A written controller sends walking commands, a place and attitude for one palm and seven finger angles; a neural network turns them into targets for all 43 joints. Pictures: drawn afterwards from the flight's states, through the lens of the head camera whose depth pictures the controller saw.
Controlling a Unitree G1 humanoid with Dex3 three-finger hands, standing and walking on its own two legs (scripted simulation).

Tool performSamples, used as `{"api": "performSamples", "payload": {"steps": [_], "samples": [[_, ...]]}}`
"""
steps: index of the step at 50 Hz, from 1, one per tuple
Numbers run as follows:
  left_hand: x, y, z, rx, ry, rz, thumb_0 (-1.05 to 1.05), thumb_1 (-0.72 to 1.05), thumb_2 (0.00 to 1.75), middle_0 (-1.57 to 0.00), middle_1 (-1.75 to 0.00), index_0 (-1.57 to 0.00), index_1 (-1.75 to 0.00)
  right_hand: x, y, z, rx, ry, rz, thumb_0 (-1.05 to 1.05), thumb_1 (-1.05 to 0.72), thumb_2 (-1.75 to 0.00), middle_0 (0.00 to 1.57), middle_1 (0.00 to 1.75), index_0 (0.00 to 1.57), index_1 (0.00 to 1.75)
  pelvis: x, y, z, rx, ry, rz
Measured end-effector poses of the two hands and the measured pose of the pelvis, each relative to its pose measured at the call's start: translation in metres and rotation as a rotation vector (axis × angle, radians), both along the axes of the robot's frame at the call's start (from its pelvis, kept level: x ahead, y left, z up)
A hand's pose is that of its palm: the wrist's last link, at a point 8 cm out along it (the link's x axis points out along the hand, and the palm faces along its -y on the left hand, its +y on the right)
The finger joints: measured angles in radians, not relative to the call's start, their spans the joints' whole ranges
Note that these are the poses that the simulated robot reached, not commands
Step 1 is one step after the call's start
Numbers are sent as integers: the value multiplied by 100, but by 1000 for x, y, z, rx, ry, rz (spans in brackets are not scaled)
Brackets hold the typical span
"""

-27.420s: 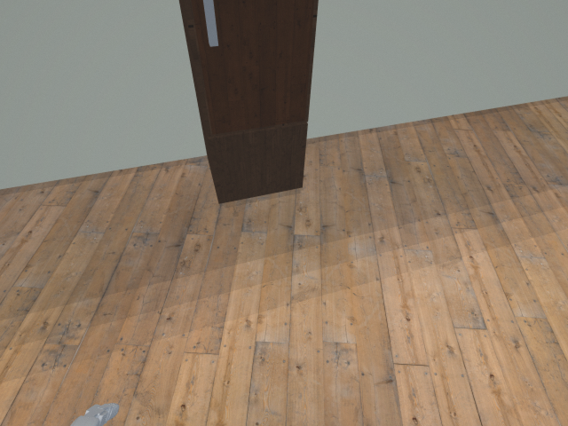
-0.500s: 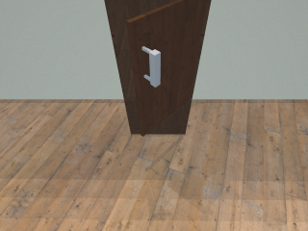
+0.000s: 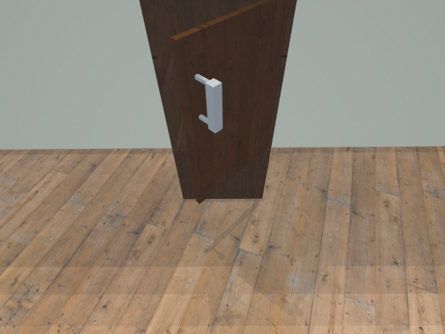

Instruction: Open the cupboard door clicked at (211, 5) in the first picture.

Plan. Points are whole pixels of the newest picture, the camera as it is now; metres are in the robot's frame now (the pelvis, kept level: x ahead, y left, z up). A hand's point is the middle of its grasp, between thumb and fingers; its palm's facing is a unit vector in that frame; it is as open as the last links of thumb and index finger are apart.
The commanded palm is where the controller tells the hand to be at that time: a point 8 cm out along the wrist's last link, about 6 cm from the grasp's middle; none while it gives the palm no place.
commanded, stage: walk to a spot facing it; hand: left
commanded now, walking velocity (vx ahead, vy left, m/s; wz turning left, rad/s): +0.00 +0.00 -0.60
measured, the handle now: (207, 103) +0.60 +0.07 +0.08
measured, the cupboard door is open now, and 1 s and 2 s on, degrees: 46 46 46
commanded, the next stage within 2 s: none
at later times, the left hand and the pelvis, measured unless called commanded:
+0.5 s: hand out of the picture +0.09 +0.18 -0.18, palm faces -0.19 -0.94 -0.29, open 7.4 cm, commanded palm none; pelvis -0.02 -0.02 -0.02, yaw -15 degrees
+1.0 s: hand out of the picture +0.15 +0.13 -0.18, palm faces -0.45 -0.87 -0.21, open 7.4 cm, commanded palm none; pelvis -0.03 -0.01 -0.01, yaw -31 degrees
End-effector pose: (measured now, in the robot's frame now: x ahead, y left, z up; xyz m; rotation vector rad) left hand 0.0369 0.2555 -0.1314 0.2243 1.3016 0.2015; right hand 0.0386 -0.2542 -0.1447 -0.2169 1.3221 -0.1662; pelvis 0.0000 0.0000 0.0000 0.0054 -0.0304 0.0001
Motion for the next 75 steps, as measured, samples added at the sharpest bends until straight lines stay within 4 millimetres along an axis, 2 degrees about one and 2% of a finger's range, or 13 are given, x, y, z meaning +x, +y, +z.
{"api": "performSamples", "payload": {"steps": [12,19,25,28,34,39,43,46,53,59,62,68,75], "samples": [[6,-6,-18,-48,70,-62,0,90,90,-21,-30,-20,-30,-35,18,-6,4,15,-143,0,-91,-90,20,30,20,30,-4,8,-9,-7,10,-103],[33,-11,-14,-38,47,-141,0,90,90,-20,-30,-20,-30,-72,21,-13,19,39,-201,0,-90,-90,20,30,21,30,-16,6,-12,18,18,-183],[60,-30,-10,10,-35,-234,0,90,90,-20,-30,-20,-30,-91,-2,-31,54,35,-272,1,-90,-90,20,30,21,30,-23,-16,-24,33,27,-254],[62,-39,-7,27,-29,-267,0,90,90,-20,-30,-20,-30,-88,-17,-30,49,11,-313,1,-90,-90,20,30,21,30,-28,-22,-21,23,21,-282],[65,-56,-2,17,14,-338,0,90,90,-20,-30,-20,-30,-66,-41,-3,-2,-113,-371,1,-91,-90,20,30,20,30,-28,-26,-8,43,38,-371],[76,-61,-8,-15,12,-386,0,90,90,-21,-30,-20,-30,-50,-45,13,-44,-202,-402,1,-91,-90,20,30,20,30,-26,-20,-6,40,44,-433],[93,-60,-22,-47,5,-424,0,90,90,-21,-30,-20,-30,-50,-39,18,-88,-254,-424,1,-91,-90,20,30,20,30,-21,-10,-14,10,59,-475],[111,-63,-26,-66,-13,-463,0,90,90,-21,-30,-20,-30,-67,-29,18,-104,-225,-430,0,-91,-90,20,30,20,30,-23,-7,-16,6,44,-502],[145,-90,-11,-70,-57,-572,0,90,90,-20,-30,-20,-30,-128,-14,12,-66,-104,-514,1,-90,-90,20,30,21,30,-28,-17,-9,-5,50,-589],[161,-133,-10,-20,-87,-717,0,90,90,-20,-30,-20,-30,-187,-23,-18,-19,-62,-665,1,-90,-90,20,30,21,30,-37,-41,-26,21,49,-686],[159,-150,-6,1,-81,-759,0,90,90,-20,-30,-20,-30,-207,-28,-20,-14,-26,-731,1,-90,-90,20,30,21,30,-41,-46,-22,27,43,-717],[151,-175,-1,-9,-34,-816,0,90,90,-20,-30,-20,-30,-217,-38,1,-33,-49,-799,1,-91,-90,20,30,20,30,-40,-56,-7,53,48,-794],[156,-191,-8,-73,5,-851,0,90,90,-21,-30,-20,-30,-190,-48,17,-66,-128,-837,1,-91,-90,20,30,20,30,-18,-65,-3,42,53,-868]]}}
